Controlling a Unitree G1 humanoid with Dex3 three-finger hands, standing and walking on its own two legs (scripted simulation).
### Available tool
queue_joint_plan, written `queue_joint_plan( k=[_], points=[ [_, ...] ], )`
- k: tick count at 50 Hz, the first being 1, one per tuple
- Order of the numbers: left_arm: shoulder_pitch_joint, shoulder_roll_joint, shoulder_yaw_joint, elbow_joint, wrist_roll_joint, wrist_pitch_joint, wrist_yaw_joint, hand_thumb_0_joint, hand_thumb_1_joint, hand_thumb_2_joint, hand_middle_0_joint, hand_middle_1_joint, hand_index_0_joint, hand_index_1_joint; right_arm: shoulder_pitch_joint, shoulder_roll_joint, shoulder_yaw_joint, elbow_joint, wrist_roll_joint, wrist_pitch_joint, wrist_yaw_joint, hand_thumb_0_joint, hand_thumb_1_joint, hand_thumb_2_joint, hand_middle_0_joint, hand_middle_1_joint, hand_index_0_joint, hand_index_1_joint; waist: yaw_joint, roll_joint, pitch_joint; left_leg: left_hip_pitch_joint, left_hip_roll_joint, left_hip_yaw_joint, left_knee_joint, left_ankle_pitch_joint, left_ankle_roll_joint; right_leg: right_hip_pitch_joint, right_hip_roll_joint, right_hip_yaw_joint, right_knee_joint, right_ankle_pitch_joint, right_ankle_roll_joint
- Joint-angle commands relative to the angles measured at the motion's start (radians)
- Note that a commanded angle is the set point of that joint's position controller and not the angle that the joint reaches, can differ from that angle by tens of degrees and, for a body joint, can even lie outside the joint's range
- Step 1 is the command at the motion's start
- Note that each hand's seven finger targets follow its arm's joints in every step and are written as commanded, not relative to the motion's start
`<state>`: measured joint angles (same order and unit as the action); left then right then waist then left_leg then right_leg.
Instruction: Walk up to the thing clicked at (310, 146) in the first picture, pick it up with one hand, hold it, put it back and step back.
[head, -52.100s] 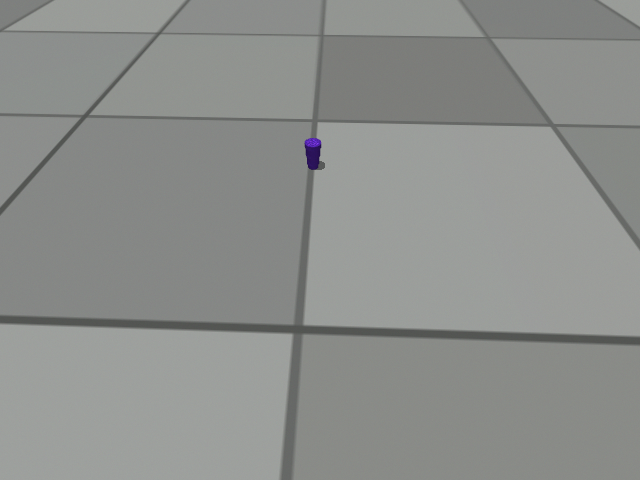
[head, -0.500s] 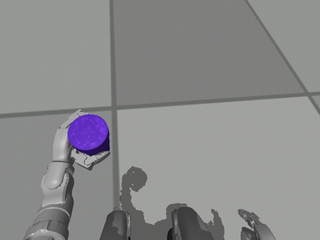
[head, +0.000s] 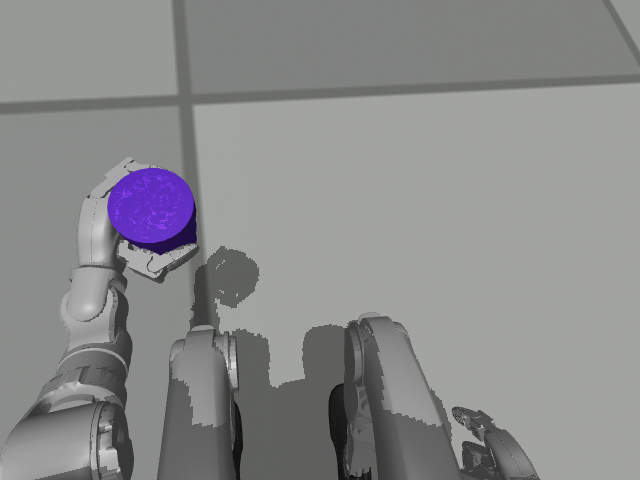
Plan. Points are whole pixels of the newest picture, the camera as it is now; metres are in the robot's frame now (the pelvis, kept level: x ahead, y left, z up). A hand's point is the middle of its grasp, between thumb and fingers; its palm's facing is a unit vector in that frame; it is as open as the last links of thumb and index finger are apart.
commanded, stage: crouch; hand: left
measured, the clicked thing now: (164, 227) +0.44 +0.17 -0.06
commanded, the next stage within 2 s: lower in 0.90 s
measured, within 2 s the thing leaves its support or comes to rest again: neither
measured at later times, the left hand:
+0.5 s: hand (177, 236) +0.46 +0.18 -0.17, palm faces -0.04 -1.00 +0.00, open 10.4 cm
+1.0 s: hand (180, 242) +0.47 +0.18 -0.22, palm faces -0.05 -1.00 -0.01, open 10.4 cm
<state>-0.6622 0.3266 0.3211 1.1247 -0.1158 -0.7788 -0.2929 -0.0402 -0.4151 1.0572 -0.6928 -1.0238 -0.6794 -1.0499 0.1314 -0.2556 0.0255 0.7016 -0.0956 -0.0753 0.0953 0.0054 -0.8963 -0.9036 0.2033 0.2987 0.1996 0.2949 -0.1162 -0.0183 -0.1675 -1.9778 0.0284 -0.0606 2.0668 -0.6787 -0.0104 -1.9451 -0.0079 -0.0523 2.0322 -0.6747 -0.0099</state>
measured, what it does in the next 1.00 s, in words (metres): lowers itself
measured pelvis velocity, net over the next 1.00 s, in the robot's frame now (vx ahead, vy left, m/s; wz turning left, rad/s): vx -0.01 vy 0.01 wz -0.12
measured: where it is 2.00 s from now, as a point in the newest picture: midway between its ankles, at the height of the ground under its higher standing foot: (289, 469)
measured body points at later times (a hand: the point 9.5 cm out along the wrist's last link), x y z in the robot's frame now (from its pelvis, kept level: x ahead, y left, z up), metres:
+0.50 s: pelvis -0.01 +0.00 -0.10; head +0.21 +0.06 +0.29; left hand +0.46 +0.23 -0.16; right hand +0.07 -0.27 -0.21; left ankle +0.08 +0.13 -0.40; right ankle +0.09 -0.12 -0.40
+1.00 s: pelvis -0.01 +0.01 -0.13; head +0.23 +0.09 +0.24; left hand +0.47 +0.24 -0.22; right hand +0.08 -0.27 -0.22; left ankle +0.08 +0.13 -0.40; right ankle +0.09 -0.12 -0.40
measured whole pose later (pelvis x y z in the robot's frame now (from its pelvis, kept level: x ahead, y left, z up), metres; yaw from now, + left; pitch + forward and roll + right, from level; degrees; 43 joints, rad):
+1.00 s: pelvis -0.01 +0.01 -0.13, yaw -7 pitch +25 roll -10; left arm -0.76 0.59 0.36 1.22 -0.09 -0.81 -0.23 -0.04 -0.41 1.06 -0.70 -1.01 -0.69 -1.04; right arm 0.03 -0.33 0.22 0.67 -0.20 0.00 0.14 0.00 -0.91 -0.91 0.20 0.30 0.20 0.30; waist -0.22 -0.10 0.08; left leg -2.28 0.02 -0.20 2.52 -0.71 -0.02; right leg -2.19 0.01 -0.16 2.40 -0.67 0.01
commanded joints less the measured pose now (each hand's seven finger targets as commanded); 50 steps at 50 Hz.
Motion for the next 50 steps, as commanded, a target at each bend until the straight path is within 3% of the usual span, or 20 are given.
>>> queue_joint_plan(
  k=[1,5,6,10,11,13,16,18,20,22,25,31,32,36,38,42,44,45,50],
  points=[
    [-0.378,0.217,0.061,-0.211,0.009,-0.099,0.027,0.0,0.202,1.281,-1.273,-1.409,-1.276,-1.417,0.129,-0.204,-0.058,-0.048,-0.008,-0.012,-0.005,0.0,-0.906,-0.91,0.199,0.3,0.199,0.3,-0.004,0.184,-0.656,0.406,-0.031,0.025,-0.178,0.137,0.021,0.257,0.026,-0.018,-0.147,0.156,-0.039],
    [-0.438,0.241,0.071,-0.209,0.015,-0.1,0.047,0.0,0.144,1.275,-1.263,-1.39,-1.259,-1.406,0.123,-0.22,-0.051,-0.038,-0.014,-0.001,-0.006,0.0,-0.911,-0.912,0.199,0.3,0.199,0.3,-0.034,0.196,-0.634,0.337,-0.03,0.027,-0.128,0.065,0.021,0.215,0.025,-0.033,-0.103,0.115,-0.036],
    [-0.434,0.256,0.082,-0.194,0.016,-0.097,0.05,0.0,0.16,1.248,-1.232,-1.357,-1.228,-1.371,0.123,-0.224,-0.048,-0.035,-0.015,0.003,-0.008,0.0,-0.908,-0.911,0.199,0.3,0.199,0.3,-0.03,0.19,-0.634,0.322,-0.03,0.03,-0.114,0.062,0.022,0.214,0.027,-0.035,-0.093,0.112,-0.033],
    [-0.427,0.26,0.058,-0.129,0.031,-0.076,0.045,0.0,0.151,1.233,-1.235,-1.352,-1.233,-1.364,0.113,-0.234,-0.035,-0.035,-0.02,0.015,-0.009,0.0,-0.904,-0.909,0.199,0.3,0.2,0.3,-0.058,0.153,-0.587,0.235,-0.029,0.036,-0.042,0.047,0.03,0.188,0.029,-0.038,-0.064,0.103,-0.026],
    [-0.432,0.28,0.076,-0.122,0.028,-0.074,0.048,0.0,0.136,1.222,-1.248,-1.358,-1.248,-1.369,0.108,-0.241,-0.031,-0.044,-0.022,0.017,-0.01,0.0,-0.907,-0.908,0.199,0.3,0.2,0.3,-0.063,0.144,-0.564,0.193,-0.032,0.035,-0.027,0.024,0.034,0.186,0.028,-0.038,-0.059,0.086,-0.022],
    [-0.408,0.252,0.066,-0.078,0.016,-0.062,0.038,0.0,0.123,1.217,-1.245,-1.355,-1.247,-1.363,0.115,-0.245,-0.021,-0.033,-0.024,0.022,-0.006,0.0,-0.903,-0.907,0.199,0.3,0.2,0.3,-0.067,0.124,-0.518,0.159,-0.031,0.03,-0.009,0.016,0.035,0.164,0.031,-0.054,-0.037,0.08,-0.021],
    [-0.375,0.292,0.095,-0.056,0.007,-0.057,0.032,0.0,0.118,1.201,-1.249,-1.35,-1.254,-1.356,0.098,-0.261,-0.005,-0.06,-0.026,0.024,-0.002,0.0,-0.902,-0.906,0.199,0.3,0.2,0.3,-0.067,0.102,-0.513,0.116,-0.031,0.022,0.028,0.03,0.038,0.169,0.036,-0.067,-0.01,0.096,-0.019],
    [-0.413,0.306,0.089,-0.088,0.014,-0.065,0.026,0.0,0.156,1.22,-1.24,-1.357,-1.248,-1.36,0.113,-0.269,0.0,-0.039,-0.034,0.031,0.001,0.0,-0.899,-0.905,0.2,0.3,0.2,0.3,-0.072,0.147,-0.507,0.137,-0.028,0.013,0.038,0.05,0.031,0.137,0.036,-0.076,0.02,0.116,-0.022],
    [-0.42,0.343,0.11,-0.095,0.02,-0.07,0.031,0.0,0.16,1.214,-1.235,-1.346,-1.241,-1.351,0.111,-0.278,0.007,-0.043,-0.04,0.036,0.003,0.0,-0.897,-0.905,0.199,0.3,0.2,0.3,-0.069,0.172,-0.51,0.133,-0.025,0.008,0.05,0.056,0.026,0.13,0.04,-0.082,0.039,0.122,-0.025],
    [-0.409,0.329,0.105,-0.097,0.019,-0.073,0.034,0.0,0.173,1.204,-1.232,-1.344,-1.24,-1.346,0.114,-0.282,0.014,-0.041,-0.044,0.041,0.005,0.0,-0.9,-0.906,0.2,0.3,0.2,0.3,-0.078,0.183,-0.523,0.143,-0.023,0.0,0.064,0.073,0.023,0.137,0.042,-0.087,0.053,0.14,-0.025],
    [-0.421,0.36,0.115,-0.128,0.019,-0.082,0.039,0.0,0.189,1.209,-1.214,-1.33,-1.219,-1.334,0.104,-0.29,0.027,-0.042,-0.053,0.048,0.006,0.0,-0.904,-0.907,0.2,0.3,0.2,0.3,-0.082,0.207,-0.546,0.151,-0.02,-0.006,0.097,0.107,0.023,0.149,0.045,-0.088,0.073,0.178,-0.023],
    [-0.407,0.331,0.085,-0.106,0.018,-0.084,0.046,0.0,0.201,1.217,-1.224,-1.338,-1.227,-1.343,0.102,-0.31,0.047,-0.024,-0.073,0.06,0.013,0.0,-0.913,-0.91,0.2,0.3,0.2,0.3,-0.12,0.229,-0.47,0.131,-0.014,-0.027,0.129,0.124,0.017,0.118,0.047,-0.112,0.104,0.201,-0.021],
    [-0.405,0.364,0.101,-0.117,0.019,-0.086,0.049,0.0,0.196,1.216,-1.228,-1.332,-1.23,-1.338,0.076,-0.314,0.047,-0.043,-0.072,0.06,0.012,0.0,-0.908,-0.909,0.2,0.3,0.2,0.3,-0.101,0.221,-0.472,0.119,-0.014,-0.025,0.135,0.106,0.019,0.112,0.05,-0.109,0.102,0.181,-0.021],
    [-0.386,0.346,0.076,-0.071,0.023,-0.086,0.047,0.0,0.196,1.226,-1.244,-1.357,-1.25,-1.36,0.058,-0.334,0.06,-0.056,-0.085,0.069,0.019,0.0,-0.907,-0.908,0.2,0.3,0.2,0.3,-0.133,0.221,-0.437,0.119,-0.011,-0.044,0.147,0.094,0.017,0.093,0.05,-0.131,0.118,0.177,-0.018],
    [-0.402,0.338,0.065,-0.086,0.013,-0.088,0.047,0.0,0.203,1.22,-1.24,-1.345,-1.244,-1.349,0.056,-0.333,0.07,-0.052,-0.088,0.07,0.021,0.0,-0.906,-0.908,0.2,0.3,0.2,0.3,-0.134,0.214,-0.432,0.107,-0.01,-0.046,0.159,0.098,0.017,0.096,0.053,-0.134,0.119,0.182,-0.016],
    [-0.402,0.363,0.082,-0.103,-0.002,-0.096,0.055,0.0,0.197,1.216,-1.265,-1.361,-1.272,-1.363,0.042,-0.348,0.083,-0.061,-0.093,0.071,0.022,0.0,-0.909,-0.907,0.2,0.3,0.2,0.3,-0.132,0.235,-0.432,0.121,-0.01,-0.055,0.166,0.096,0.013,0.097,0.054,-0.144,0.132,0.181,-0.016],
    [-0.405,0.365,0.074,-0.094,0.0,-0.1,0.061,0.0,0.227,1.223,-1.246,-1.348,-1.251,-1.351,0.046,-0.349,0.091,-0.061,-0.098,0.074,0.024,0.0,-0.904,-0.907,0.2,0.3,0.2,0.3,-0.143,0.234,-0.43,0.101,-0.011,-0.058,0.174,0.102,0.013,0.127,0.057,-0.145,0.134,0.193,-0.014],
    [-0.397,0.343,0.05,-0.078,0.005,-0.1,0.06,0.0,0.239,1.228,-1.247,-1.351,-1.252,-1.354,0.044,-0.348,0.097,-0.054,-0.101,0.075,0.025,0.0,-0.908,-0.908,0.2,0.3,0.2,0.3,-0.152,0.233,-0.417,0.109,-0.009,-0.062,0.175,0.116,0.011,0.116,0.056,-0.15,0.137,0.204,-0.014],
    [-0.418,0.392,0.046,-0.097,0.021,-0.115,0.074,0.0,0.213,1.205,-1.234,-1.327,-1.238,-1.33,0.023,-0.361,0.116,-0.059,-0.112,0.081,0.027,0.0,-0.909,-0.908,0.2,0.3,0.2,0.3,-0.156,0.277,-0.402,0.14,-0.005,-0.076,0.178,0.129,0.005,0.097,0.058,-0.161,0.148,0.213,-0.018]
  ],
)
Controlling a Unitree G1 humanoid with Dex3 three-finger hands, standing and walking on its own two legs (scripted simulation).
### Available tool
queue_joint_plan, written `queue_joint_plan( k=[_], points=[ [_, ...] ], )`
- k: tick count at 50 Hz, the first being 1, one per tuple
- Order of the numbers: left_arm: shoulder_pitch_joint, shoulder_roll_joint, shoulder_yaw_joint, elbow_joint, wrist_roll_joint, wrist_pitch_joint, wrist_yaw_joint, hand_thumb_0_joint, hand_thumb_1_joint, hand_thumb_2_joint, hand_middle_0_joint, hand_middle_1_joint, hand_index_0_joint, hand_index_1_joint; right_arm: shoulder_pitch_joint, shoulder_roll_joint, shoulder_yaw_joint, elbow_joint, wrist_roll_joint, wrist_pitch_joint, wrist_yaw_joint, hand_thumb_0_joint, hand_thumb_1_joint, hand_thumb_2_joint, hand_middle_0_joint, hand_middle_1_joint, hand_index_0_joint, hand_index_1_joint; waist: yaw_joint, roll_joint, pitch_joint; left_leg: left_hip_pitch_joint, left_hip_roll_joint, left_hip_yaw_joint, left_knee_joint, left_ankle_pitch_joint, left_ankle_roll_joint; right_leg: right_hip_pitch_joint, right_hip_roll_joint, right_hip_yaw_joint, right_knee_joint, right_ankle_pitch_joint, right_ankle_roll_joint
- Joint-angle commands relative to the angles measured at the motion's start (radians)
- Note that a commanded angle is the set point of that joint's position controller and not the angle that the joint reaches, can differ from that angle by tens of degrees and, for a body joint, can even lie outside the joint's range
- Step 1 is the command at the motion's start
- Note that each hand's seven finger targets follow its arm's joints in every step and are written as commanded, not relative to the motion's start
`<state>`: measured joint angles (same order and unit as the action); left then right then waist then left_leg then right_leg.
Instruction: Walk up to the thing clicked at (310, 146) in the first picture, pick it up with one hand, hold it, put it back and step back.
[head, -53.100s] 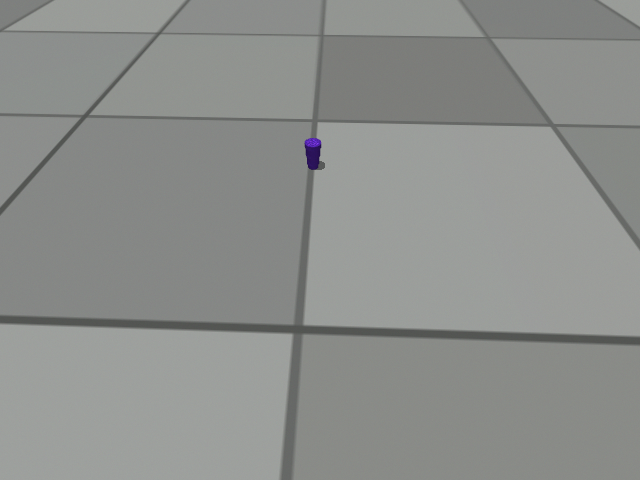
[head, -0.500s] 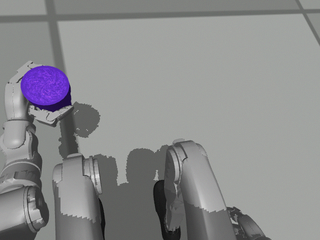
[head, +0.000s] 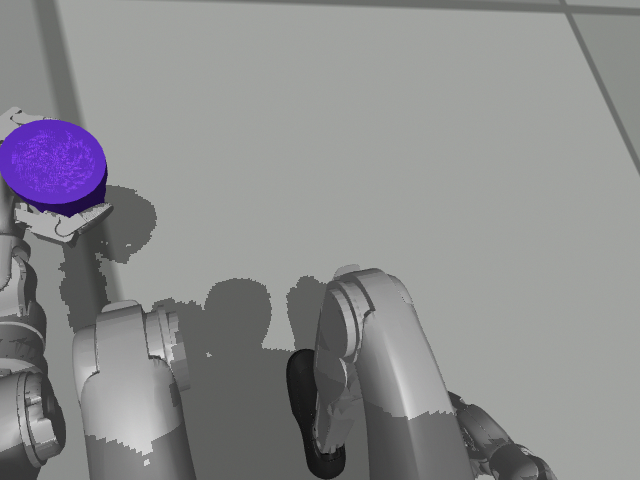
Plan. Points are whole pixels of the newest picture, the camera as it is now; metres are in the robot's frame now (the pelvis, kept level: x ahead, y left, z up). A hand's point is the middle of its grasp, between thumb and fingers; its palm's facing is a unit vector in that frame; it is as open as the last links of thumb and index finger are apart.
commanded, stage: lower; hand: left
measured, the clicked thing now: (67, 187) +0.46 +0.23 -0.11
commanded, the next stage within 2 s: loosen in 1.12 s
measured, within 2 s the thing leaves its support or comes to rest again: rests again in 1.62 s
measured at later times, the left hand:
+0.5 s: hand (78, 199) +0.47 +0.23 -0.16, palm faces +0.07 -1.00 +0.00, open 10.4 cm
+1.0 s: hand (88, 210) +0.46 +0.22 -0.18, palm faces +0.07 -1.00 +0.00, open 10.4 cm
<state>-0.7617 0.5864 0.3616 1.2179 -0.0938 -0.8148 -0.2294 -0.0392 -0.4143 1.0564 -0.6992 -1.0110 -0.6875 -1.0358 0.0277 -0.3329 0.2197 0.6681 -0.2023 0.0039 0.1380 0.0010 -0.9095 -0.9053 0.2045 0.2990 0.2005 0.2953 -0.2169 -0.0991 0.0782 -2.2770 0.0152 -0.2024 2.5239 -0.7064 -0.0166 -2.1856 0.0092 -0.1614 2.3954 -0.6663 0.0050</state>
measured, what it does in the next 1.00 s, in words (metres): stands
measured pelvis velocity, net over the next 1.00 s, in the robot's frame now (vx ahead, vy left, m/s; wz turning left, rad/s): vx -0.01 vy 0.01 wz -0.10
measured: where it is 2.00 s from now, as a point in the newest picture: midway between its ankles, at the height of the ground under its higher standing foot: (247, 460)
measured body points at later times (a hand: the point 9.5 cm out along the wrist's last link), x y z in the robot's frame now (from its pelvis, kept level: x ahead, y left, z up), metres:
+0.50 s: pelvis -0.01 +0.01 -0.01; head +0.24 +0.15 +0.33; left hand +0.46 +0.28 -0.15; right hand +0.12 -0.26 -0.06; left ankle +0.08 +0.13 -0.27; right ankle +0.11 -0.11 -0.27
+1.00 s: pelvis -0.01 +0.01 -0.01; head +0.25 +0.18 +0.32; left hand +0.45 +0.28 -0.18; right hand +0.11 -0.24 -0.05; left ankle +0.08 +0.13 -0.27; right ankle +0.11 -0.11 -0.27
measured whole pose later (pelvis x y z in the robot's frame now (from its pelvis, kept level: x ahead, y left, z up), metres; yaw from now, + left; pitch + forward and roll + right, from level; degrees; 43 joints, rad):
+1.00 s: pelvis -0.01 +0.01 -0.01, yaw -6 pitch +16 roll -18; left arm -0.78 0.85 0.33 1.49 -0.09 -1.05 -0.12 -0.04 -0.41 1.05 -0.70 -1.00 -0.69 -1.03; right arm -0.14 -0.37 0.52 0.57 -0.34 0.01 0.14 0.00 -0.90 -0.90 0.21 0.30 0.20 0.30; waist -0.29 -0.26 0.28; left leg -2.23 0.01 -0.36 2.62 -0.72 -0.01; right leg -2.07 0.06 -0.28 2.36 -0.62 0.05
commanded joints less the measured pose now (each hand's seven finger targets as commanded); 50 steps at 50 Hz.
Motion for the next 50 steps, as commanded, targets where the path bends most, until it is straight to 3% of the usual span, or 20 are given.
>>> queue_joint_plan(
  k=[1,6,11,12,15,16,18,20,26,28,33,39,44,47,50],
  points=[
    [-0.322,0.135,0.008,-0.194,0.0,-0.081,0.018,0.0,0.172,1.179,-1.246,-1.353,-1.255,-1.351,0.12,-0.286,-0.077,-0.031,-0.009,0.003,-0.016,0.0,-0.913,-0.907,0.199,0.3,0.199,0.3,-0.053,0.361,-0.65,0.447,0.009,0.068,-0.272,0.158,0.013,0.341,0.042,-0.049,-0.219,0.207,-0.032],
    [-0.285,0.125,0.002,-0.072,-0.01,-0.099,0.042,0.0,0.118,1.194,-1.242,-1.359,-1.249,-1.361,0.099,-0.298,-0.035,-0.041,-0.022,0.005,-0.01,0.0,-0.915,-0.908,0.199,0.3,0.199,0.3,-0.094,0.297,-0.584,0.396,0.01,0.047,-0.247,0.157,0.016,0.368,0.05,-0.067,-0.221,0.215,-0.026],
    [-0.299,0.213,0.016,-0.047,0.0,-0.152,0.044,0.0,0.167,1.179,-1.246,-1.349,-1.256,-1.347,0.056,-0.324,-0.005,-0.066,-0.042,0.003,-0.012,0.0,-0.916,-0.907,0.2,0.3,0.2,0.3,-0.11,0.31,-0.557,0.401,0.015,0.03,-0.245,0.11,0.015,0.367,0.056,-0.085,-0.222,0.18,-0.024],
    [-0.325,0.186,-0.021,-0.055,0.0,-0.162,0.039,0.0,0.184,1.181,-1.24,-1.348,-1.253,-1.343,0.036,-0.321,0.009,-0.073,-0.047,0.0,-0.01,0.0,-0.911,-0.905,0.2,0.3,0.2,0.3,-0.119,0.342,-0.546,0.426,0.016,0.025,-0.25,0.116,0.01,0.355,0.056,-0.089,-0.216,0.185,-0.026],
    [-0.338,0.234,-0.003,-0.037,-0.002,-0.185,0.038,0.0,0.208,1.165,-1.229,-1.33,-1.242,-1.324,0.026,-0.34,0.032,-0.076,-0.057,-0.002,-0.011,0.0,-0.915,-0.906,0.2,0.3,0.2,0.3,-0.133,0.384,-0.537,0.458,0.021,0.008,-0.252,0.118,0.003,0.357,0.056,-0.102,-0.206,0.192,-0.026],
    [-0.305,0.26,0.021,-0.022,-0.005,-0.191,0.044,0.0,0.197,1.159,-1.216,-1.318,-1.227,-1.314,0.015,-0.343,0.036,-0.076,-0.059,-0.001,-0.014,0.0,-0.919,-0.907,0.2,0.3,0.2,0.3,-0.124,0.371,-0.531,0.451,0.023,0.01,-0.241,0.134,0.006,0.37,0.059,-0.099,-0.206,0.204,-0.025],
    [-0.348,0.253,0.009,-0.016,-0.011,-0.202,0.047,0.0,0.207,1.177,-1.235,-1.335,-1.247,-1.331,0.011,-0.346,0.058,-0.081,-0.068,-0.001,-0.011,0.0,-0.921,-0.908,0.2,0.3,0.2,0.3,-0.151,0.389,-0.528,0.462,0.024,0.0,-0.238,0.139,0.004,0.379,0.059,-0.106,-0.205,0.215,-0.023],
    [-0.323,0.27,0.023,0.001,-0.017,-0.212,0.055,0.0,0.193,1.173,-1.238,-1.335,-1.249,-1.332,-0.008,-0.356,0.067,-0.083,-0.073,-0.001,-0.012,0.0,-0.926,-0.91,0.2,0.3,0.2,0.3,-0.144,0.399,-0.503,0.468,0.026,-0.005,-0.238,0.135,0.002,0.368,0.061,-0.111,-0.208,0.211,-0.024],
    [-0.28,0.258,-0.025,0.052,0.009,-0.23,0.063,0.0,0.246,1.219,-1.25,-1.365,-1.262,-1.361,-0.036,-0.369,0.101,-0.088,-0.096,0.005,-0.012,0.0,-0.918,-0.908,0.2,0.3,0.2,0.3,-0.167,0.43,-0.46,0.53,0.036,-0.037,-0.242,0.202,-0.01,0.358,0.063,-0.137,-0.192,0.258,-0.021],
    [-0.295,0.285,-0.016,0.046,0.006,-0.237,0.07,0.0,0.243,1.217,-1.233,-1.354,-1.244,-1.35,-0.039,-0.376,0.111,-0.092,-0.101,0.009,-0.013,0.0,-0.915,-0.908,0.2,0.3,0.2,0.3,-0.174,0.424,-0.464,0.518,0.035,-0.041,-0.234,0.201,-0.008,0.382,0.067,-0.141,-0.197,0.265,-0.019],
    [-0.308,0.308,0.002,0.06,-0.011,-0.256,0.097,0.0,0.269,1.232,-1.246,-1.365,-1.259,-1.36,-0.056,-0.385,0.137,-0.091,-0.11,0.012,-0.015,0.0,-0.911,-0.906,0.2,0.3,0.2,0.3,-0.188,0.404,-0.428,0.488,0.036,-0.059,-0.229,0.168,-0.004,0.388,0.074,-0.154,-0.2,0.247,-0.016],
    [-0.321,0.326,-0.02,0.097,0.0,-0.288,0.11,0.0,0.324,1.24,-1.238,-1.353,-1.252,-1.347,-0.101,-0.387,0.161,-0.104,-0.123,0.013,-0.019,0.0,-0.902,-0.903,0.2,0.3,0.2,0.3,-0.21,0.398,-0.375,0.456,0.038,-0.067,-0.227,0.096,-0.002,0.378,0.08,-0.163,-0.207,0.208,-0.013],
    [-0.283,0.346,-0.015,0.124,0.001,-0.299,0.113,0.0,0.328,1.25,-1.261,-1.369,-1.276,-1.363,-0.101,-0.388,0.18,-0.096,-0.132,0.017,-0.021,0.0,-0.901,-0.903,0.2,0.3,0.2,0.3,-0.198,0.397,-0.375,0.464,0.039,-0.072,-0.227,0.121,-0.005,0.396,0.085,-0.169,-0.209,0.226,-0.014],
    [-0.273,0.335,-0.021,0.132,-0.002,-0.303,0.112,0.0,0.331,1.264,-1.272,-1.379,-1.285,-1.375,-0.111,-0.401,0.184,-0.096,-0.136,0.018,-0.023,0.0,-0.901,-0.903,0.2,0.3,0.2,0.3,-0.213,0.411,-0.359,0.495,0.045,-0.094,-0.239,0.13,-0.013,0.373,0.084,-0.181,-0.198,0.233,-0.014],
    [-0.268,0.361,-0.018,0.121,-0.003,-0.309,0.112,0.0,0.31,1.26,-1.273,-1.374,-1.284,-1.373,-0.109,-0.395,0.196,-0.099,-0.14,0.019,-0.022,0.0,-0.907,-0.905,0.2,0.3,0.2,0.3,-0.206,0.41,-0.388,0.494,0.042,-0.087,-0.223,0.153,-0.009,0.414,0.091,-0.179,-0.204,0.255,-0.012]
  ],
)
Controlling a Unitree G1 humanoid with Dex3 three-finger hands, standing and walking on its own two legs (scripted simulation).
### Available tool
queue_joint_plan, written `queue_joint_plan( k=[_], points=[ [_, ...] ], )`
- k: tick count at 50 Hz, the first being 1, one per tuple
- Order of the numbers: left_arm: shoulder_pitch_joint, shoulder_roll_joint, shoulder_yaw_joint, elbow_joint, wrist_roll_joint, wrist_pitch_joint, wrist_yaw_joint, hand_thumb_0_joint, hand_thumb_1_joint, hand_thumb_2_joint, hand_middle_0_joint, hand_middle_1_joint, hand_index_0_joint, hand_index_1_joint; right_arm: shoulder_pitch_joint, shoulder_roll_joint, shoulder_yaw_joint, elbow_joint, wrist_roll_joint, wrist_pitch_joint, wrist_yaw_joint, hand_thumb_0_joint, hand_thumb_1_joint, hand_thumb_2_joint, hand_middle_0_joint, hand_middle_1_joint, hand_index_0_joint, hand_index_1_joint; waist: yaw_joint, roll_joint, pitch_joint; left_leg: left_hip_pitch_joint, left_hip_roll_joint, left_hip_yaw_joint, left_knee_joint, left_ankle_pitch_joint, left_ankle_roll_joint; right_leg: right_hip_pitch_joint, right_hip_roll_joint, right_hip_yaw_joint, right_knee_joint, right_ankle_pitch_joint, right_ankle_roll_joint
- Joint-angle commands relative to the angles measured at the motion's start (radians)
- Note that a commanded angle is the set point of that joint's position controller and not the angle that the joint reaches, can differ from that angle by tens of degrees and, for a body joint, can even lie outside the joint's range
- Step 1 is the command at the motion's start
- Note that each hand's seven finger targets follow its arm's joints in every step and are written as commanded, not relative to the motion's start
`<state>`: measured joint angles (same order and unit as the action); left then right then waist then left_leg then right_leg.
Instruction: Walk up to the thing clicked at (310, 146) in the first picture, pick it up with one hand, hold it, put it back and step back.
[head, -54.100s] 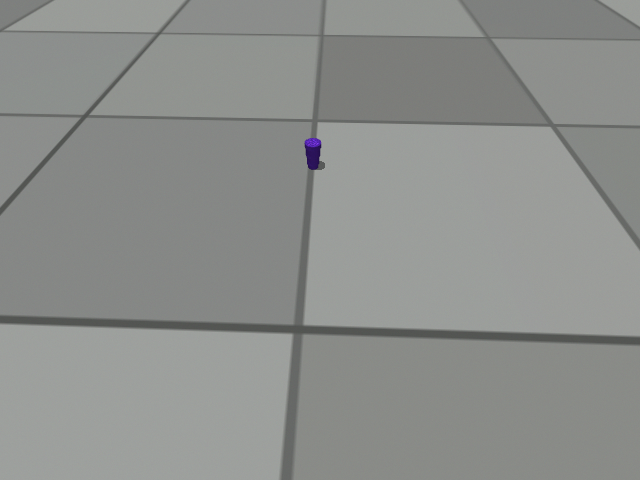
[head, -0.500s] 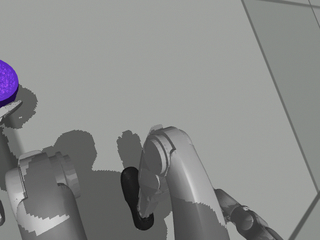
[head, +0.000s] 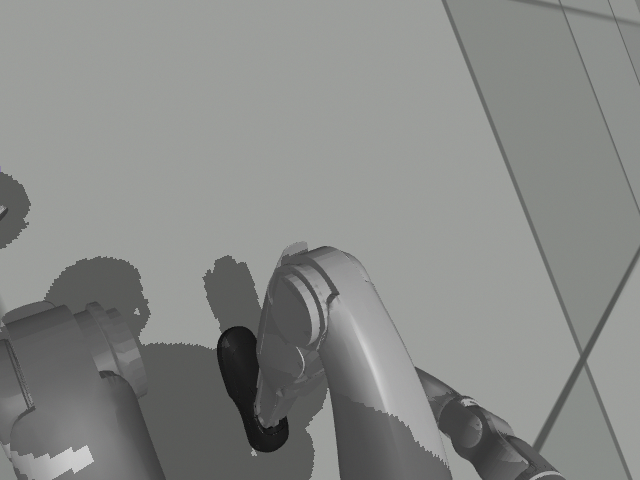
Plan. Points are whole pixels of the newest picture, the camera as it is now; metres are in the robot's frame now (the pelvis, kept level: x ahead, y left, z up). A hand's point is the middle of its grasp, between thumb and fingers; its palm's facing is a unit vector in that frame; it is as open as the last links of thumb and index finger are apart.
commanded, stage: lower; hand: left
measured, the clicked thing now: out of the picture +0.45 +0.26 -0.19
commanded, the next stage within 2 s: loosen in 0.12 s
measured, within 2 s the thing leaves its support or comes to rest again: rests again in 0.62 s
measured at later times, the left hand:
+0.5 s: hand out of the picture +0.45 +0.25 -0.18, palm faces +0.16 -0.99 +0.01, open 10.4 cm
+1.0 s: hand out of the picture +0.45 +0.27 -0.17, palm faces +0.20 -0.98 +0.02, open 15.1 cm
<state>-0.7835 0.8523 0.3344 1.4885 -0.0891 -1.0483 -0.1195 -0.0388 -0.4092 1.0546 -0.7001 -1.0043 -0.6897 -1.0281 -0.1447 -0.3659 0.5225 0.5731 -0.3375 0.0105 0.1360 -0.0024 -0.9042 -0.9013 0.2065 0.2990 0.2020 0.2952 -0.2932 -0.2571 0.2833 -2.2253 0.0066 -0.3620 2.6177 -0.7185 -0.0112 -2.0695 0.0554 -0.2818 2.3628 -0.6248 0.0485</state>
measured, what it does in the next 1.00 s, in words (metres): stands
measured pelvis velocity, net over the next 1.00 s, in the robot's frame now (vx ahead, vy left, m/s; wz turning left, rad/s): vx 0.00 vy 0.00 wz -0.02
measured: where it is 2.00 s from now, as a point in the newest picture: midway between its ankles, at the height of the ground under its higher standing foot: (186, 456)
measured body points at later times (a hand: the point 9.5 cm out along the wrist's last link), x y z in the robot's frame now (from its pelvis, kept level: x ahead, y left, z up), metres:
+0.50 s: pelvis +0.00 +0.00 +0.00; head +0.24 +0.20 +0.32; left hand +0.43 +0.30 -0.18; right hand +0.16 -0.24 -0.04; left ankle +0.08 +0.12 -0.26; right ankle +0.14 -0.11 -0.26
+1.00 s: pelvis +0.00 +0.00 +0.00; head +0.24 +0.20 +0.32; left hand +0.44 +0.32 -0.16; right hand +0.15 -0.24 -0.04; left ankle +0.08 +0.12 -0.26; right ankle +0.14 -0.11 -0.26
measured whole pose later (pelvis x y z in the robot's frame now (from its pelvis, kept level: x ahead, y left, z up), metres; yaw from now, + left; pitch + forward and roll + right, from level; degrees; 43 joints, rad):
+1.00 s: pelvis +0.00 +0.00 +0.00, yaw -1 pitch +15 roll -19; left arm -0.73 0.87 0.44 1.36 -0.09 -1.04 -0.16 -0.01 -0.36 0.25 -0.32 -0.26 -0.31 -0.26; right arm -0.15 -0.37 0.53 0.55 -0.34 0.03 0.12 0.00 -0.90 -0.90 0.21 0.30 0.20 0.30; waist -0.28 -0.27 0.30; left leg -2.21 0.02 -0.38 2.63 -0.73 0.00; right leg -2.05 0.07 -0.29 2.35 -0.61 0.06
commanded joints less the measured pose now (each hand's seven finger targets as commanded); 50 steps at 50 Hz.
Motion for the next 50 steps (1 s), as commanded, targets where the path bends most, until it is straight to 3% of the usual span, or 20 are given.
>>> queue_joint_plan(
  k=[1,6,11,12,15,18,23,26,31,38,39,43,45,48,50],
  points=[
    [-0.243,0.101,0.015,-0.142,-0.008,-0.077,0.002,0.0,0.339,1.252,-1.279,-1.375,-1.292,-1.37,0.059,-0.365,-0.107,-0.005,-0.003,0.012,-0.023,0.0,-0.907,-0.904,0.2,0.3,0.2,0.3,-0.134,0.567,-0.583,0.436,0.05,0.071,-0.315,0.162,-0.014,0.288,0.044,-0.061,-0.17,0.212,-0.055],
    [-0.244,0.107,0.018,-0.146,-0.01,-0.086,0.009,0.0,0.304,1.25,-1.269,-1.367,-1.282,-1.364,0.05,-0.368,-0.102,0.0,-0.012,0.012,-0.023,0.0,-0.903,-0.903,0.2,0.3,0.2,0.3,-0.142,0.574,-0.567,0.447,0.055,0.067,-0.311,0.174,-0.015,0.291,0.047,-0.064,-0.171,0.225,-0.055],
    [-0.235,0.112,0.02,-0.137,-0.006,-0.097,0.015,0.0,0.306,1.251,-1.283,-1.37,-1.294,-1.368,0.028,-0.37,-0.1,-0.004,-0.013,0.012,-0.024,0.0,-0.902,-0.903,0.2,0.3,0.2,0.3,-0.139,0.555,-0.528,0.407,0.055,0.067,-0.313,0.107,-0.011,0.271,0.05,-0.067,-0.178,0.18,-0.056],
    [-0.23,0.11,0.016,-0.132,-0.005,-0.1,0.01,0.0,0.262,1.183,-1.326,-1.342,-1.337,-1.339,0.03,-0.375,-0.1,-0.005,-0.014,0.012,-0.024,0.0,-0.913,-0.902,0.201,0.3,0.2,0.3,-0.147,0.568,-0.523,0.419,0.056,0.06,-0.322,0.115,-0.015,0.269,0.047,-0.074,-0.171,0.184,-0.056],
    [-0.242,0.112,0.018,-0.169,-0.017,-0.104,0.003,0.0,0.05,0.943,-1.131,-1.102,-1.149,-1.099,0.034,-0.371,-0.101,-0.003,-0.013,0.011,-0.024,0.0,-0.927,-0.899,0.201,0.3,0.2,0.3,-0.135,0.571,-0.568,0.453,0.06,0.063,-0.312,0.153,-0.016,0.287,0.051,-0.067,-0.169,0.212,-0.055],
    [-0.232,0.109,0.011,-0.15,-0.02,-0.098,-0.004,0.0,0.008,0.706,-1.013,-0.939,-1.03,-0.92,0.039,-0.375,-0.1,0.003,-0.013,0.011,-0.025,0.0,-0.923,-0.897,0.201,0.3,0.2,0.3,-0.145,0.582,-0.565,0.459,0.06,0.058,-0.315,0.171,-0.018,0.296,0.051,-0.072,-0.168,0.227,-0.055],
    [-0.217,0.106,0.013,-0.156,-0.019,-0.094,-0.007,0.0,-0.283,0.523,-0.741,-0.677,-0.744,-0.674,0.029,-0.373,-0.1,0.003,-0.015,0.014,-0.029,0.0,-0.923,-0.902,0.201,0.3,0.2,0.3,-0.136,0.589,-0.558,0.47,0.064,0.057,-0.313,0.193,-0.021,0.29,0.051,-0.072,-0.162,0.24,-0.055],
    [-0.217,0.112,0.017,-0.14,-0.019,-0.09,-0.002,0.0,-0.318,0.402,-0.639,-0.545,-0.64,-0.541,0.029,-0.368,-0.096,-0.002,-0.014,0.016,-0.027,0.0,-0.921,-0.901,0.201,0.3,0.2,0.3,-0.138,0.571,-0.548,0.433,0.06,0.064,-0.306,0.175,-0.015,0.3,0.055,-0.071,-0.169,0.227,-0.057],
    [-0.238,0.116,0.018,-0.149,-0.022,-0.093,-0.001,0.0,-0.366,0.332,-0.546,-0.447,-0.545,-0.445,0.02,-0.371,-0.099,-0.006,-0.012,0.015,-0.028,0.0,-0.918,-0.902,0.201,0.301,0.201,0.301,-0.14,0.545,-0.527,0.394,0.056,0.069,-0.307,0.096,-0.006,0.282,0.055,-0.071,-0.183,0.174,-0.056],
    [-0.219,0.1,0.002,-0.134,-0.015,-0.086,-0.006,0.0,-0.405,0.256,-0.436,-0.333,-0.434,-0.332,0.029,-0.371,-0.098,-0.011,-0.011,0.013,-0.027,0.0,-0.917,-0.901,0.202,0.3,0.201,0.3,-0.143,0.554,-0.54,0.426,0.059,0.056,-0.315,0.137,-0.014,0.276,0.056,-0.082,-0.172,0.199,-0.058],
    [-0.204,0.086,-0.006,-0.121,-0.009,-0.084,-0.006,0.0,-0.369,0.288,-0.356,-0.302,-0.354,-0.302,0.024,-0.372,-0.098,-0.009,-0.012,0.014,-0.027,0.0,-0.895,-0.898,0.202,0.301,0.201,0.301,-0.144,0.557,-0.522,0.435,0.062,0.047,-0.324,0.143,-0.018,0.264,0.053,-0.084,-0.165,0.203,-0.058],
    [-0.216,0.167,0.05,-0.176,-0.02,-0.089,-0.011,0.0,-0.359,0.23,-0.254,-0.213,-0.251,-0.213,0.029,-0.372,-0.093,-0.016,-0.008,0.021,-0.031,0.0,-0.892,-0.898,0.202,0.3,0.201,0.3,-0.115,0.585,-0.557,0.44,0.063,0.058,-0.316,0.167,-0.015,0.297,0.054,-0.075,-0.162,0.217,-0.058],
    [-0.226,0.232,0.099,-0.258,-0.027,-0.087,-0.019,0.0,-0.366,0.219,-0.25,-0.199,-0.245,-0.2,0.031,-0.37,-0.097,-0.022,-0.004,0.024,-0.036,0.0,-0.894,-0.899,0.202,0.3,0.201,0.3,-0.087,0.628,-0.594,0.456,0.065,0.068,-0.322,0.183,-0.016,0.313,0.054,-0.066,-0.158,0.222,-0.062],
    [-0.203,0.298,0.174,-0.369,-0.023,-0.064,-0.029,0.0,-0.368,0.181,-0.217,-0.157,-0.211,-0.159,0.054,-0.37,-0.12,-0.026,0.002,0.039,-0.041,0.0,-0.901,-0.901,0.202,0.3,0.201,0.3,-0.052,0.727,-0.67,0.536,0.074,0.076,-0.344,0.23,-0.027,0.306,0.048,-0.056,-0.146,0.238,-0.066],
    [-0.159,0.306,0.192,-0.405,-0.012,-0.03,-0.039,0.0,-0.362,0.158,-0.188,-0.126,-0.18,-0.128,0.073,-0.364,-0.141,-0.028,0.011,0.051,-0.044,0.0,-0.903,-0.901,0.202,0.3,0.201,0.3,-0.035,0.761,-0.704,0.563,0.077,0.08,-0.368,0.243,-0.033,0.293,0.044,-0.049,-0.143,0.235,-0.07]
  ],
)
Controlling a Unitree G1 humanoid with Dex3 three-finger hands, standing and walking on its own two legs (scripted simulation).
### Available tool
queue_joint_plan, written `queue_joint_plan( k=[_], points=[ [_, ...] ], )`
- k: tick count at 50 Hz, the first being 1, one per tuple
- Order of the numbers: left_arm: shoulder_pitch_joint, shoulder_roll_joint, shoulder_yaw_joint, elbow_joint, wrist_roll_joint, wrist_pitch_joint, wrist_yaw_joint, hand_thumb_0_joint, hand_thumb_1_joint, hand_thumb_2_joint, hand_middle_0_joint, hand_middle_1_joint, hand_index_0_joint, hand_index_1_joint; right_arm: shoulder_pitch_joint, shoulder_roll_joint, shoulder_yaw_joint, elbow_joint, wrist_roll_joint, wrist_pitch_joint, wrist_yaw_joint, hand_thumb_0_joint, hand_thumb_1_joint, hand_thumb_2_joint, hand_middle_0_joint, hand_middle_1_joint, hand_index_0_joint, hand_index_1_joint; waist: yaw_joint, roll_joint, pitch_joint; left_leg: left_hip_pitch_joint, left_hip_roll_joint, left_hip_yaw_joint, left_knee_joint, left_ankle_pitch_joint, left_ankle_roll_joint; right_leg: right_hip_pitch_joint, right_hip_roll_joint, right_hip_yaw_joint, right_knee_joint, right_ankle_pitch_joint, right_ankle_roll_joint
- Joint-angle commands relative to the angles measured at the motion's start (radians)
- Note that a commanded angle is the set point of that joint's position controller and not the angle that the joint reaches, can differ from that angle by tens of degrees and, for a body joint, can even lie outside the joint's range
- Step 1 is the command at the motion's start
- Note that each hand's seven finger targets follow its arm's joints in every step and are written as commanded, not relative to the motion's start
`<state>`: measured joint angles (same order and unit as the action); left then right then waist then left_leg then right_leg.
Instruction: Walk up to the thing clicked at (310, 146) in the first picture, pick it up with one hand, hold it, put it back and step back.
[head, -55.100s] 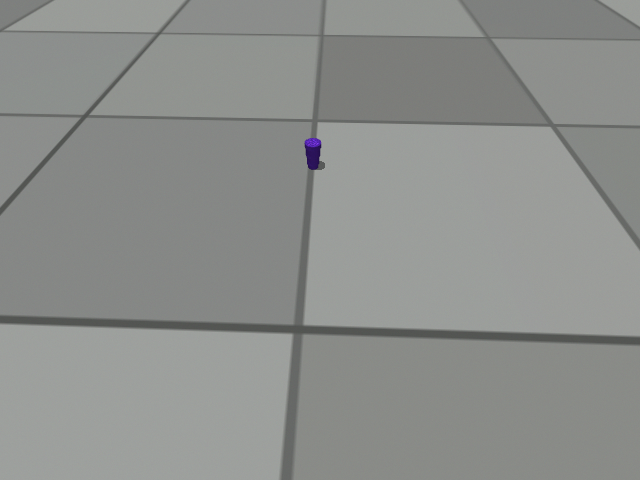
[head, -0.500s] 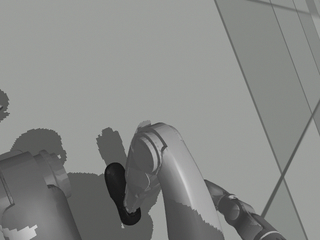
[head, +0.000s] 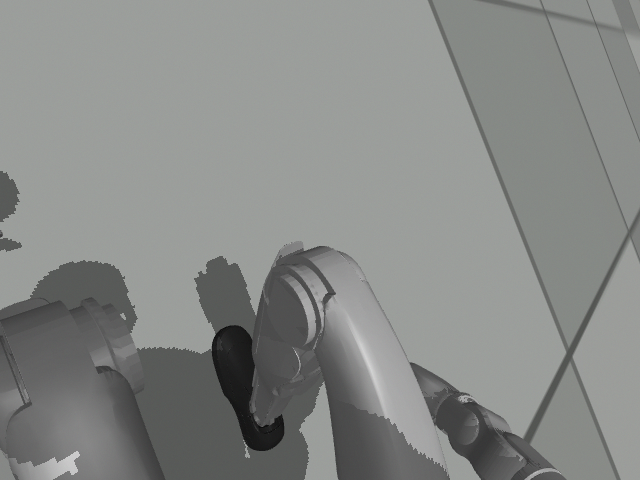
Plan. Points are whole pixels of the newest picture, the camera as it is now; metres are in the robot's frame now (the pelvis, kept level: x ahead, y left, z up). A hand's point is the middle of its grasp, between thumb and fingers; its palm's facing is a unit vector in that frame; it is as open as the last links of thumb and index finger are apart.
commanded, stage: withdraw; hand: left
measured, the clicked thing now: out of the picture +0.46 +0.26 -0.22
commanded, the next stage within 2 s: rise in 0.10 s
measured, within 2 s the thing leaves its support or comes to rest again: neither
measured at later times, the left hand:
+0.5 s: hand out of the picture +0.41 +0.36 -0.05, palm faces +0.23 -0.92 -0.30, open 17.2 cm
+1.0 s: hand out of the picture +0.28 +0.29 +0.15, palm faces +0.29 -0.87 -0.40, open 16.9 cm
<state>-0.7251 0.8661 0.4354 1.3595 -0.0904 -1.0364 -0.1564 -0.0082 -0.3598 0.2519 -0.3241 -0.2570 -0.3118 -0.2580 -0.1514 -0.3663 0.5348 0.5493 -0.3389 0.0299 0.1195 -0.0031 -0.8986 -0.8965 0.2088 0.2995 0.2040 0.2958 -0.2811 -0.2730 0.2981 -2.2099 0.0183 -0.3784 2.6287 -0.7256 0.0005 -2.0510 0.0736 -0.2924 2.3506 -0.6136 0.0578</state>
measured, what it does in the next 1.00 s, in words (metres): rises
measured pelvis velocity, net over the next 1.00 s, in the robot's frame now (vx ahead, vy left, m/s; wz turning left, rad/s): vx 0.05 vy -0.02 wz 0.25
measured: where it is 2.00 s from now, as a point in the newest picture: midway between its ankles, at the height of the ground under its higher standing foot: (182, 456)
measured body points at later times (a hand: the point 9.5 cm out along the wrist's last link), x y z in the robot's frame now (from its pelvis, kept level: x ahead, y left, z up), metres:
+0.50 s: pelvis +0.01 -0.01 +0.04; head +0.20 +0.13 +0.43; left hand +0.39 +0.41 -0.03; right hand +0.18 -0.24 -0.04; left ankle +0.08 +0.12 -0.26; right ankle +0.14 -0.12 -0.26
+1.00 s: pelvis +0.05 -0.02 +0.25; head +0.20 +0.04 +0.67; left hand +0.26 +0.34 +0.17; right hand +0.28 -0.23 +0.14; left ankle +0.08 +0.12 -0.26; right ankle +0.14 -0.12 -0.26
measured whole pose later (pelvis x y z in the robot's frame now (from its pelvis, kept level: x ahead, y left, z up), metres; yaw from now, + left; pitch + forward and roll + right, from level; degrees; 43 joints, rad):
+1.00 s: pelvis +0.05 -0.02 +0.25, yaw +14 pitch +29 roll -3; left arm -0.07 0.39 0.18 0.44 0.03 0.03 0.08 -0.01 -0.44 0.12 -0.08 -0.07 -0.07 -0.07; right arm 0.11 -0.25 0.00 0.50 0.05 0.09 -0.07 0.01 -0.90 -0.90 0.21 0.30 0.20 0.30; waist -0.06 0.00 -0.17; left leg -1.58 0.05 -0.06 1.71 -0.64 -0.02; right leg -1.56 0.02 -0.06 1.67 -0.63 -0.02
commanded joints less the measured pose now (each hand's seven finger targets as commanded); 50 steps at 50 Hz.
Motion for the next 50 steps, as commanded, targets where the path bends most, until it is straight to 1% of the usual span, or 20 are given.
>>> queue_joint_plan(
  k=[1,4,7,11,12,13,14,16,17,18,19,22,23,26,29,31,34,39,43,50],
  points=[
    [-0.206,0.293,0.089,-0.3,-0.006,-0.021,-0.009,0.0,-0.396,0.152,-0.187,-0.122,-0.177,-0.127,0.086,-0.36,-0.165,-0.009,0.02,0.039,-0.03,0.0,-0.903,-0.902,0.201,0.3,0.201,0.3,-0.04,0.787,-0.726,0.537,0.065,0.105,-0.393,0.235,-0.043,0.275,0.024,-0.031,-0.133,0.215,-0.083],
    [-0.194,0.169,-0.001,-0.329,-0.023,0.055,-0.057,0.0,-0.424,0.156,-0.216,-0.148,-0.207,-0.152,0.099,-0.349,-0.207,-0.02,0.056,0.04,-0.034,0.0,-0.903,-0.902,0.201,0.3,0.201,0.3,-0.053,0.734,-0.706,0.464,0.058,0.123,-0.411,0.172,-0.031,0.238,0.02,-0.021,-0.152,0.187,-0.085],
    [-0.154,0.006,-0.134,-0.253,-0.043,0.149,-0.116,0.0,-0.427,0.143,-0.221,-0.161,-0.222,-0.156,0.136,-0.323,-0.236,-0.001,0.097,0.033,-0.037,0.0,-0.893,-0.898,0.201,0.301,0.201,0.301,-0.078,0.6,-0.64,0.375,0.05,0.132,-0.403,0.112,-0.01,0.186,0.019,-0.017,-0.18,0.148,-0.078],
    [-0.246,0.05,-0.088,-0.277,-0.067,0.21,-0.135,0.0,-0.46,0.061,-0.091,-0.058,-0.104,-0.041,0.174,-0.314,-0.262,-0.002,0.13,0.027,-0.042,0.0,-0.852,-0.9,0.199,0.304,0.2,0.304,-0.069,0.488,-0.634,0.286,0.035,0.14,-0.387,0.038,0.017,0.193,0.017,-0.006,-0.212,0.097,-0.071],
    [-0.238,0.143,-0.083,-0.276,0.087,0.265,-0.08,0.0,-0.54,0.049,-0.084,-0.029,-0.076,-0.032,0.213,-0.267,-0.303,0.017,0.151,0.045,-0.042,0.0,-0.932,-0.919,0.2,0.303,0.2,0.303,0.003,0.573,-0.735,0.392,0.04,0.16,-0.441,0.08,0.002,0.175,0.009,0.018,-0.224,0.091,-0.08],
    [-0.265,0.134,-0.072,-0.278,0.084,0.295,-0.061,0.0,-0.548,0.06,-0.084,-0.037,-0.073,-0.042,0.215,-0.269,-0.312,-0.004,0.163,0.054,-0.044,0.0,-0.947,-0.92,0.2,0.303,0.201,0.303,-0.013,0.579,-0.735,0.398,0.046,0.153,-0.465,0.073,0.0,0.157,0.009,0.019,-0.227,0.077,-0.082],
    [-0.302,0.164,-0.041,-0.344,0.09,0.312,-0.053,0.0,-0.537,0.063,-0.082,-0.037,-0.072,-0.042,0.235,-0.272,-0.324,-0.003,0.172,0.065,-0.047,0.0,-0.938,-0.918,0.2,0.303,0.201,0.303,0.001,0.616,-0.798,0.453,0.048,0.148,-0.478,0.106,-0.006,0.163,0.003,0.021,-0.217,0.1,-0.084],
    [-0.282,0.274,0.054,-0.513,0.122,0.361,-0.019,0.0,-0.575,0.077,-0.09,-0.04,-0.073,-0.053,0.259,-0.271,-0.37,-0.03,0.19,0.092,-0.053,0.0,-0.957,-0.926,0.2,0.303,0.201,0.303,0.087,0.782,-0.984,0.582,0.048,0.169,-0.528,0.183,-0.021,0.188,-0.007,0.052,-0.2,0.134,-0.095],
    [-0.189,0.251,0.062,-0.48,0.136,0.406,-0.008,0.0,-0.578,0.087,-0.093,-0.048,-0.075,-0.062,0.262,-0.256,-0.385,-0.036,0.201,0.105,-0.055,0.0,-0.964,-0.928,0.2,0.303,0.201,0.303,0.113,0.81,-0.977,0.608,0.051,0.172,-0.556,0.204,-0.027,0.152,-0.012,0.063,-0.19,0.129,-0.101],
    [-0.125,0.194,0.038,-0.412,0.146,0.445,-0.001,0.0,-0.584,0.089,-0.096,-0.05,-0.077,-0.065,0.262,-0.244,-0.387,-0.041,0.211,0.115,-0.055,0.0,-0.971,-0.93,0.2,0.303,0.201,0.303,0.1,0.776,-0.906,0.567,0.05,0.174,-0.57,0.196,-0.024,0.121,-0.007,0.062,-0.192,0.116,-0.102],
    [-0.16,0.184,0.035,-0.426,0.154,0.459,0.005,0.0,-0.596,0.094,-0.094,-0.049,-0.071,-0.069,0.271,-0.24,-0.398,-0.029,0.216,0.122,-0.056,0.0,-0.971,-0.931,0.2,0.303,0.201,0.303,0.091,0.751,-0.876,0.544,0.047,0.184,-0.562,0.189,-0.025,0.102,-0.007,0.068,-0.196,0.111,-0.104],
    [-0.191,0.242,0.073,-0.635,0.164,0.525,0.036,0.0,-0.461,0.109,-0.062,-0.07,-0.061,-0.071,0.299,-0.198,-0.434,-0.051,0.248,0.139,-0.069,0.0,-0.895,-0.902,0.201,0.301,0.201,0.301,0.144,0.786,-1.014,0.573,0.037,0.228,-0.59,0.201,-0.014,0.172,-0.013,0.106,-0.244,0.12,-0.106],
    [-0.11,0.206,0.064,-0.62,0.167,0.561,0.042,0.0,-0.49,0.092,-0.06,-0.066,-0.059,-0.067,0.312,-0.19,-0.452,-0.051,0.258,0.145,-0.071,0.0,-0.896,-0.902,0.201,0.301,0.201,0.301,0.158,0.749,-0.993,0.557,0.033,0.238,-0.607,0.181,-0.011,0.166,-0.013,0.115,-0.261,0.104,-0.106],
    [0.02,0.011,-0.038,-0.678,0.157,0.647,0.056,0.0,-0.491,0.092,-0.061,-0.066,-0.06,-0.067,0.333,-0.162,-0.503,-0.065,0.289,0.143,-0.079,0.0,-0.895,-0.902,0.201,0.301,0.201,0.301,0.142,0.641,-1.009,0.535,0.024,0.255,-0.663,0.116,0.004,0.191,-0.015,0.132,-0.332,0.059,-0.105],
    [0.133,-0.102,-0.105,-0.81,0.143,0.739,0.078,0.0,-0.487,0.095,-0.062,-0.068,-0.061,-0.069,0.353,-0.143,-0.559,-0.076,0.326,0.141,-0.09,0.0,-0.895,-0.902,0.201,0.301,0.201,0.301,0.159,0.532,-1.049,0.561,0.016,0.275,-0.734,0.08,0.017,0.251,-0.02,0.163,-0.433,0.032,-0.1],
    [0.169,-0.121,-0.126,-0.894,0.137,0.792,0.1,0.0,-0.503,0.086,-0.061,-0.066,-0.06,-0.067,0.355,-0.139,-0.582,-0.082,0.347,0.135,-0.1,0.0,-0.895,-0.902,0.201,0.301,0.201,0.301,0.158,0.475,-1.049,0.598,0.018,0.275,-0.776,0.053,0.024,0.291,-0.023,0.177,-0.493,0.014,-0.095],
    [0.26,-0.095,-0.096,-0.982,0.134,0.858,0.141,0.0,-0.514,0.082,-0.063,-0.067,-0.062,-0.067,0.359,-0.121,-0.598,-0.103,0.37,0.13,-0.118,0.0,-0.895,-0.902,0.201,0.301,0.201,0.301,0.182,0.382,-1.047,0.625,0.017,0.291,-0.828,0.058,0.034,0.412,-0.029,0.201,-0.588,0.009,-0.087],
    [0.354,-0.105,-0.09,-1.11,0.133,0.93,0.2,0.0,-0.451,0.119,-0.071,-0.078,-0.07,-0.079,0.341,-0.074,-0.601,-0.131,0.389,0.101,-0.157,0.0,-0.895,-0.902,0.201,0.301,0.201,0.301,0.214,0.376,-1.029,0.736,0.015,0.318,-0.964,0.064,0.036,0.593,-0.042,0.256,-0.735,-0.013,-0.081],
    [0.448,-0.175,-0.113,-1.12,0.128,0.979,0.235,0.0,-0.421,0.136,-0.073,-0.083,-0.073,-0.084,0.335,-0.045,-0.599,-0.139,0.392,0.065,-0.189,0.0,-0.895,-0.902,0.201,0.301,0.201,0.301,0.222,0.388,-0.995,0.854,0.013,0.33,-1.069,0.105,0.032,0.697,-0.047,0.279,-0.835,0.024,-0.082],
    [0.619,-0.344,-0.225,-1.099,0.109,1.054,0.272,0.0,-0.45,0.116,-0.065,-0.072,-0.064,-0.073,0.362,-0.016,-0.594,-0.131,0.39,0.003,-0.223,0.0,-0.895,-0.902,0.201,0.301,0.201,0.301,0.212,0.359,-0.909,1.058,0.006,0.355,-1.22,0.277,0.028,0.913,-0.055,0.293,-1.03,0.199,-0.077]
  ],
)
